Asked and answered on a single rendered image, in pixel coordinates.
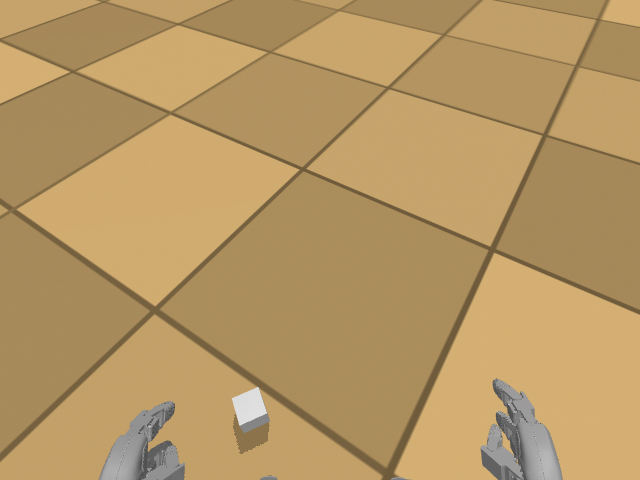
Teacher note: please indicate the cube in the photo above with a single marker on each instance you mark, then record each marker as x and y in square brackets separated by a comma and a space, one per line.
[250, 410]

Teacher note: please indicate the right robot hand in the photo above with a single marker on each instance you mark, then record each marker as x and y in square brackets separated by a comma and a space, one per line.
[530, 441]

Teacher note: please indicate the left robot hand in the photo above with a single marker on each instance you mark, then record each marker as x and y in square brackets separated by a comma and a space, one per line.
[129, 458]

